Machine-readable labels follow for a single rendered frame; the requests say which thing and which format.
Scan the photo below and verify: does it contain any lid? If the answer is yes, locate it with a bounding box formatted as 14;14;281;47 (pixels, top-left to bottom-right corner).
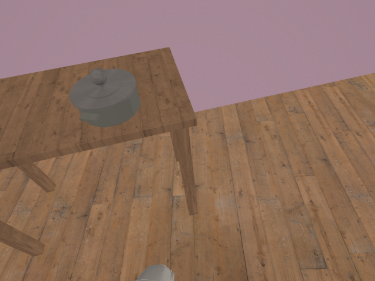
69;69;137;111

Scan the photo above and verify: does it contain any knob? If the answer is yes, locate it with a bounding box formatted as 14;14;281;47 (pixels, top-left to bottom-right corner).
90;68;107;85

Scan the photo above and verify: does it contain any pot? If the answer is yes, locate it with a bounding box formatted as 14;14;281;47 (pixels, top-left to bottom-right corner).
78;88;141;127

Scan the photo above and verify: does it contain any table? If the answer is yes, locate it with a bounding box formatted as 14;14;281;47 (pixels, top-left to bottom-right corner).
0;47;198;256

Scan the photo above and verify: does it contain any robot left thigh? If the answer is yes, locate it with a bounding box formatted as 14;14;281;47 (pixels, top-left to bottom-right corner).
136;265;175;281

